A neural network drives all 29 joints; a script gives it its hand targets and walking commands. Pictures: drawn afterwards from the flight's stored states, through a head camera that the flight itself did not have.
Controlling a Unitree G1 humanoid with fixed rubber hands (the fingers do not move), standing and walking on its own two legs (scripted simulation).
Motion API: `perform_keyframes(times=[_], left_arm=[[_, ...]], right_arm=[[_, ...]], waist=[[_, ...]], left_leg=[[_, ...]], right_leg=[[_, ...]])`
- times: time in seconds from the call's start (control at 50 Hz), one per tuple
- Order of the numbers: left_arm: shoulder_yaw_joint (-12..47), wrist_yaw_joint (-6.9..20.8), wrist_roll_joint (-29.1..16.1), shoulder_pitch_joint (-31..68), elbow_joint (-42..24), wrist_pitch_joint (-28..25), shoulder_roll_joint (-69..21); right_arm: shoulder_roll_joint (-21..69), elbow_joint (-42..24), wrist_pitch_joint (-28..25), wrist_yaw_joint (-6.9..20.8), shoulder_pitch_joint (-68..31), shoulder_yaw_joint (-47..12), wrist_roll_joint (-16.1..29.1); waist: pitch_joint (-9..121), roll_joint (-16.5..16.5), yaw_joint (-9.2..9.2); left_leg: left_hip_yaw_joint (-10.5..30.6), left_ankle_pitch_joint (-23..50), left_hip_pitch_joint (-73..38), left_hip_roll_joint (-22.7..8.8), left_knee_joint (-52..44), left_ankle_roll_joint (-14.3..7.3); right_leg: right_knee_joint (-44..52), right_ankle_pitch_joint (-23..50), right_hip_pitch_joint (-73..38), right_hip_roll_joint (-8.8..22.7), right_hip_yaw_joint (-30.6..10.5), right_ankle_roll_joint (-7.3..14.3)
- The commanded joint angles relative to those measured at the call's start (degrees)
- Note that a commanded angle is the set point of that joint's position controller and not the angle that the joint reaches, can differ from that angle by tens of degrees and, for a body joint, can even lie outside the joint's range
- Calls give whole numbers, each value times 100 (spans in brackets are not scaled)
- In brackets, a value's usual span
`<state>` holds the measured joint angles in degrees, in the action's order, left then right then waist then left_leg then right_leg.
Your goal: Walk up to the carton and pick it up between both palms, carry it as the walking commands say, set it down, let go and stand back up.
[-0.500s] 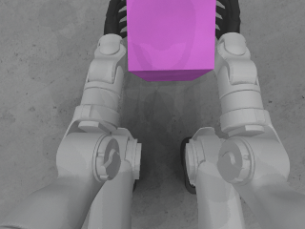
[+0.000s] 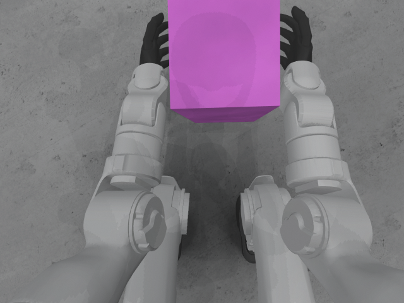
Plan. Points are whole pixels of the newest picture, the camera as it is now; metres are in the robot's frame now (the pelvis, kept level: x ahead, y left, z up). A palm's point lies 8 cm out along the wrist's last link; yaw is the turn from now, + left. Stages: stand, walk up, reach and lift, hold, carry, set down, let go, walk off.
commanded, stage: reach and lift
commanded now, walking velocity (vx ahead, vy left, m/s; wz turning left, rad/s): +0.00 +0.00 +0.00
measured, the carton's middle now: (223, 70) +0.53 -0.02 -0.16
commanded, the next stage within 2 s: none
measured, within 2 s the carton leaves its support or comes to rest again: neither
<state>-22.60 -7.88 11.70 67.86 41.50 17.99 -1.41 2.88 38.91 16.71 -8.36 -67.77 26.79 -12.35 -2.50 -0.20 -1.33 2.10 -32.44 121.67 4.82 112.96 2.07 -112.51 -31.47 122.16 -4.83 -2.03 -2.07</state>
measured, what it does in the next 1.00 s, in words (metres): rises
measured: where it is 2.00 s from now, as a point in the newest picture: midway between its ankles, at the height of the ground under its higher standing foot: (211, 239)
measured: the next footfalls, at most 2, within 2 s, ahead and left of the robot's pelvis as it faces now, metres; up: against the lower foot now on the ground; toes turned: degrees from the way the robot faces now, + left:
none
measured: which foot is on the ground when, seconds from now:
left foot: down 0.00-1.00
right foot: down 0.00-1.00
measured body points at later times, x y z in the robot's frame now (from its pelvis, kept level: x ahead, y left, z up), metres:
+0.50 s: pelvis +0.00 +0.00 +0.05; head +0.27 +0.00 +0.41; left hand +0.51 +0.10 -0.03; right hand +0.50 -0.14 -0.02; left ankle +0.10 +0.12 -0.40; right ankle +0.11 -0.12 -0.40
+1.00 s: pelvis +0.01 +0.00 +0.11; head +0.24 +0.00 +0.50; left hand +0.49 +0.10 +0.05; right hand +0.48 -0.14 +0.06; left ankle +0.10 +0.12 -0.40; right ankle +0.11 -0.12 -0.40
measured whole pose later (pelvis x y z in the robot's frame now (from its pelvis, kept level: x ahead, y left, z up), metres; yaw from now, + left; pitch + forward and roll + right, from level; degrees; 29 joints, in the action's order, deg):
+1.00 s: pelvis +0.01 +0.00 +0.11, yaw +1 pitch +35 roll +0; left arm -26.3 -6.7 16.9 55.2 41.8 18.4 -7.4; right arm 7.7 39.3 17.5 -6.1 -55.0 29.4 -17.3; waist 6.1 0.5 -2.0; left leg 2.9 -29.3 98.4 5.1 92.5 1.3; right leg -92.5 -29.0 98.7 -3.8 -3.0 -1.6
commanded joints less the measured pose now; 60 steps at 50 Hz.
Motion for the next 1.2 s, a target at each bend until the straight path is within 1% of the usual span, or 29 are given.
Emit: perform_keyframes(times=[0.0,0.12,0.34,0.6,0.92,1.18], left_arm=[[2840,1225,-599,3818,-8,-193,-5932],[2568,1231,-417,3698,154,-178,-5962],[2280,1229,-196,3468,325,-148,-6067],[2515,1189,-258,3185,162,-135,-6319],[2347,1162,-38,2540,305,-208,-6396],[2500,1104,21,2001,237,-348,-6532]], right_arm=[[6116,585,108,1391,-3316,-3032,680],[6073,720,120,1433,-3220,-2772,532],[6105,817,153,1468,-3015,-2492,300],[6430,678,206,1449,-2695,-2743,337],[6544,818,137,1405,-2048,-2589,141],[6643,709,-5,1391,-1498,-2722,87]], waist=[[6732,123,-32],[6396,138,-33],[6290,130,-86],[6458,91,-95],[5997,108,-120],[5725,127,-144]], left_leg=[[-512,1640,-3623,673,-1134,-88],[-484,1470,-3672,678,-1428,-99],[-461,1238,-3915,698,-1886,-99],[-430,1304,-4396,744,-2311,-91],[-337,1219,-4902,745,-3029,-87],[-208,1294,-5596,725,-3638,-87]], right_leg=[[1102,1778,-3673,-651,561,-24],[1365,1604,-3656,-639,535,-4],[1812,1395,-3934,-626,534,9],[2268,1518,-4617,-640,470,-8],[2942,1486,-5216,-609,366,5],[3503,1522,-5837,-591,278,32]])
